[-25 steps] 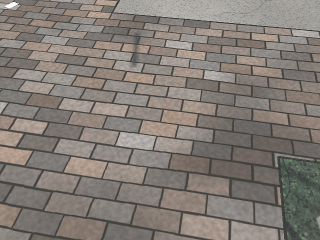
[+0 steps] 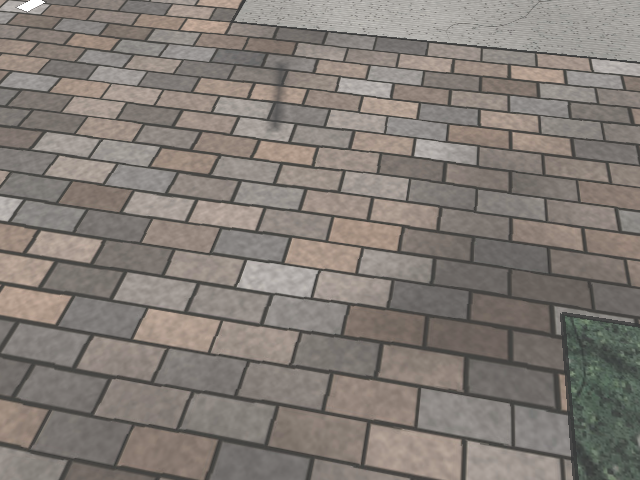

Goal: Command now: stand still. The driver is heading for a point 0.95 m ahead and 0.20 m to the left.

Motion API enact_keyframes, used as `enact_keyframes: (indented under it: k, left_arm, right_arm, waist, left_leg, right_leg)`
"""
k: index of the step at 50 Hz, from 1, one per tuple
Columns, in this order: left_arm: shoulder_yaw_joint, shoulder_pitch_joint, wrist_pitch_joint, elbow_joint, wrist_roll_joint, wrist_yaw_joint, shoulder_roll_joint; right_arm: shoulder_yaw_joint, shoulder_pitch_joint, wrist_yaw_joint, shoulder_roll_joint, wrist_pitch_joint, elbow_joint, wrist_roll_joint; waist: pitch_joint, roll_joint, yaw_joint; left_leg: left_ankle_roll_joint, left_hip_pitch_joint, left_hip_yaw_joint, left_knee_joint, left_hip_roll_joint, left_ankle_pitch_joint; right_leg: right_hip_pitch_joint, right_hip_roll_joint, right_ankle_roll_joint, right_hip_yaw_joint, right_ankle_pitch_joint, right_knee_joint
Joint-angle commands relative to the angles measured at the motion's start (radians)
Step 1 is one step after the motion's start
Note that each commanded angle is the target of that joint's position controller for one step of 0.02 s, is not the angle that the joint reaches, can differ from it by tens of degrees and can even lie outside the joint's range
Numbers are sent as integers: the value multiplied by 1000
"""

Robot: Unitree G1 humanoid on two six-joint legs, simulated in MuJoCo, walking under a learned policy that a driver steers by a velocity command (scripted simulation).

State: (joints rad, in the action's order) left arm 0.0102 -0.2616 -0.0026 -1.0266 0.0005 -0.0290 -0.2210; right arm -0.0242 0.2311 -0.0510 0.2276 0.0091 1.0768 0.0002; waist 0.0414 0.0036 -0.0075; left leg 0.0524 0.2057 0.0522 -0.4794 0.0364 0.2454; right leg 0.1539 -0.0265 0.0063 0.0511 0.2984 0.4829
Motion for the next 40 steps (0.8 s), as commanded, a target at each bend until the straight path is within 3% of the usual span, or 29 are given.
enact_keyframes:
  k: [1, 8, 9, 11, 13, 15, 17, 18, 19, 20, 21, 22, 23, 24, 26, 27, 29, 33, 35, 38, 40]
  left_arm:
    - [16, -46, -6, 16, 0, -4, -102]
    - [12, -67, -6, -5, -1, -6, -90]
    - [9, -85, -4, -16, -1, -7, -80]
    - [23, -89, 1, -13, -13, -14, -120]
    - [35, -115, -8, -3, -21, -14, -156]
    - [54, -145, -26, -4, -30, -10, -200]
    - [52, -75, -37, 24, -32, -5, -182]
    - [48, -15, -37, 44, -39, -1, -169]
    - [44, 24, -37, 63, -41, 1, -152]
    - [30, 42, -46, 77, -31, 6, -101]
    - [21, 46, -64, 118, -26, 2, -56]
    - [28, 44, -81, 126, -46, 2, -82]
    - [30, 40, -93, 123, -56, 11, -98]
    - [31, 25, -102, 106, -51, 20, -93]
    - [51, 63, -113, 109, -28, 28, -128]
    - [54, 76, -113, 112, -25, 36, -120]
    - [47, 117, -105, 126, -24, 47, -77]
    - [23, 309, -100, 206, -26, 54, -36]
    - [20, 361, -99, 228, -31, 61, -51]
    - [24, 394, -103, 257, -34, 73, -81]
    - [43, 333, -109, 252, -32, 76, -123]
  right_arm:
    - [-15, 40, -3, 103, -6, -14, 0]
    - [-9, 57, -3, 90, -6, 2, -1]
    - [-5, 76, -3, 76, -5, 13, 0]
    - [-8, 73, -6, 77, -5, 11, -10]
    - [-5, 37, -1, 65, -24, -15, -9]
    - [4, 21, 18, 29, -61, -36, -15]
    - [2, 56, 37, 26, -89, -38, -29]
    - [0, 125, 42, 22, -99, -16, -33]
    - [-9, 207, 44, 36, -103, 21, -27]
    - [-28, 323, 44, 93, -104, 53, -16]
    - [-61, 449, 55, 236, -110, 65, -21]
    - [-45, 409, 62, 205, -124, 55, 1]
    - [-28, 312, 61, 140, -133, 21, -3]
    - [-20, 260, 64, 110, -137, -2, -7]
    - [-7, 240, 67, 75, -128, -16, -8]
    - [-1, 271, 64, 54, -120, -10, -4]
    - [1, 318, 52, 66, -107, -6, 1]
    - [-8, 313, 30, 124, -94, -31, 4]
    - [-15, 333, 27, 140, -95, -28, -4]
    - [-25, 329, 25, 145, -93, -24, -18]
    - [-35, 300, 25, 164, -85, -35, -13]
  waist:
    - [12, -3, 0]
    - [19, -2, 2]
    - [-4, -8, 2]
    - [40, -46, 10]
    - [116, -107, 30]
    - [134, -201, 41]
    - [159, -191, -8]
    - [155, -171, -55]
    - [141, -114, -88]
    - [80, 49, -116]
    - [16, 314, -138]
    - [42, 256, -99]
    - [119, 145, -57]
    - [120, 106, -39]
    - [102, 83, -34]
    - [80, 97, -41]
    - [60, 96, -49]
    - [98, 86, -76]
    - [116, 101, -81]
    - [126, 99, -52]
    - [60, 114, 5]
  left_leg:
    - [-16, -27, -23, 56, -12, -138]
    - [-20, -17, -25, 55, -16, -128]
    - [-21, -26, -41, 52, -30, -39]
    - [-39, 42, -89, -19, -79, 248]
    - [-60, 163, -97, -111, -83, 325]
    - [-72, 209, -93, -284, -52, 197]
    - [-116, 167, -73, -236, -17, 216]
    - [-135, 35, -83, -87, -22, 187]
    - [-130, -105, -79, 22, -45, 115]
    - [-145, -249, 110, 114, 67, 135]
    - [-267, -357, 522, 294, 284, 287]
    - [-335, -299, 724, 358, 372, 387]
    - [-317, -258, 626, 347, 354, 359]
    - [-280, -252, 489, 345, 294, 285]
    - [-219, -275, 288, 350, 217, 29]
    - [-205, -285, 217, 347, 186, -85]
    - [-214, -295, 141, 343, 167, -245]
    - [-224, -174, 64, 387, 148, -259]
    - [-232, -153, 51, 406, 164, -254]
    - [-217, -230, 36, 378, 207, -340]
    - [-194, -290, 13, 273, 221, -618]
  right_leg:
    - [73, 27, 9, 16, -156, -102]
    - [80, 24, 6, 10, -142, -100]
    - [72, 17, 9, 4, -39, -111]
    - [120, 23, 49, 35, 322, -134]
    - [157, 117, 113, 174, 538, -210]
    - [155, 270, 201, 387, 577, -304]
    - [203, 293, 210, 394, 505, -303]
    - [261, 248, 173, 315, 442, -258]
    - [316, 171, 131, 213, 331, -160]
    - [394, 75, 77, 72, 176, 104]
    - [549, -39, 25, -64, 189, 410]
    - [622, -8, 36, 26, 260, 616]
    - [679, 52, 58, 55, 174, 705]
    - [684, 86, 73, 44, 76, 709]
    - [666, 128, 73, 9, -56, 615]
    - [641, 131, 65, -14, -89, 580]
    - [633, 124, 38, -54, -131, 506]
    - [531, 85, -1, -99, -256, 218]
    - [475, 69, 2, -111, -297, 144]
    - [452, 69, 39, -84, -301, 70]
    - [340, 35, 73, -98, -263, 55]
